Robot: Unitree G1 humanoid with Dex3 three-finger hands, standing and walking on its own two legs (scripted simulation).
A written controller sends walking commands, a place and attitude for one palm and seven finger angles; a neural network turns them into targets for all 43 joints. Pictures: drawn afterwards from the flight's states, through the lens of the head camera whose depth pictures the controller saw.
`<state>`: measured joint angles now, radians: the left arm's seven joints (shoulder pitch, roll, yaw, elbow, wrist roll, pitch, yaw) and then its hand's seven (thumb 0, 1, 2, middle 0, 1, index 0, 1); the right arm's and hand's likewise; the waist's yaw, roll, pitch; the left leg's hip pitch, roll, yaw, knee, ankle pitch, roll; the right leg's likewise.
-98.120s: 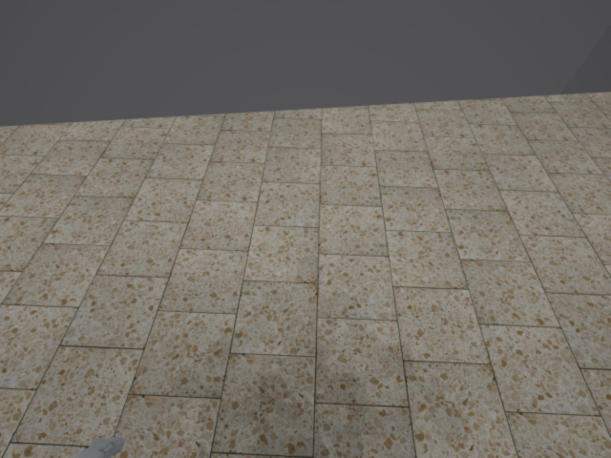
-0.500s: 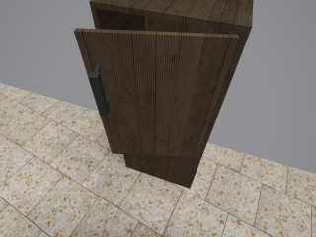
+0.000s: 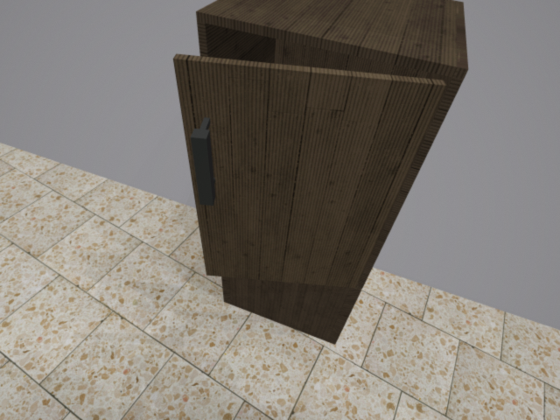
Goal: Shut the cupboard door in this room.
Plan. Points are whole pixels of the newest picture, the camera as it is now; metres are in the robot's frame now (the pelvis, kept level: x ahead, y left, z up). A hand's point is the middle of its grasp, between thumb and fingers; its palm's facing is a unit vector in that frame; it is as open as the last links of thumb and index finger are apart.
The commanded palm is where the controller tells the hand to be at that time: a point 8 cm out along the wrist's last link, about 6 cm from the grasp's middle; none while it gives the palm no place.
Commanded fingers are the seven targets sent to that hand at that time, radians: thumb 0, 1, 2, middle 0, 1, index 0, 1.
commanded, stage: shuffle to correct the standing spot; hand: left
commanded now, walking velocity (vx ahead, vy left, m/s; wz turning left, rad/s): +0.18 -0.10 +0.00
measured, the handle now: (206, 162) +0.51 +0.17 +0.09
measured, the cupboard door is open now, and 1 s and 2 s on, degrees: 17 17 17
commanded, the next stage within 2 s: come to a stop and stand still in 0.30 s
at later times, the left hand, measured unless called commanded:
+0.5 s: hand out of the picture -0.04 +0.13 -0.19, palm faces +0.01 -1.00 -0.09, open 7.4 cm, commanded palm none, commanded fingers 0.00 0.90 0.90 -0.20 -0.30 -0.20 -0.30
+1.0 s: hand out of the picture +0.04 +0.12 -0.17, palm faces -0.01 -0.99 -0.15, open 7.4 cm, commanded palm none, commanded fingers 0.00 0.90 0.90 -0.20 -0.30 -0.20 -0.30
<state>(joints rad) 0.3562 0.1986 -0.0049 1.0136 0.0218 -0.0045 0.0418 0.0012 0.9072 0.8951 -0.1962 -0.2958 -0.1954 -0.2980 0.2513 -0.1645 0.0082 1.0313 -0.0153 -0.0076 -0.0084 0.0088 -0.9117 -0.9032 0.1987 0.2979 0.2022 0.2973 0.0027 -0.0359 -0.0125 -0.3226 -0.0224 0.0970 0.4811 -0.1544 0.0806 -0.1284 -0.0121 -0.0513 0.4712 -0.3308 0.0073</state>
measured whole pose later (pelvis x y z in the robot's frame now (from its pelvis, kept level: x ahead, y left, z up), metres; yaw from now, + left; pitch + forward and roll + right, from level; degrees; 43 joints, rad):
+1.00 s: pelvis +0.05 -0.03 +0.01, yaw -2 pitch -1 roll +0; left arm 0.33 0.13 -0.01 1.09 0.01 -0.02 0.04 0.01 0.92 0.90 -0.20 -0.30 -0.19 -0.30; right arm 0.29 -0.12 0.01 1.16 -0.01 -0.01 -0.03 0.02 -0.93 -0.90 0.20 0.30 0.20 0.30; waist 0.00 -0.02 0.02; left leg -0.20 0.02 0.11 0.42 -0.20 0.03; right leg -0.12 0.01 -0.09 0.40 -0.26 -0.03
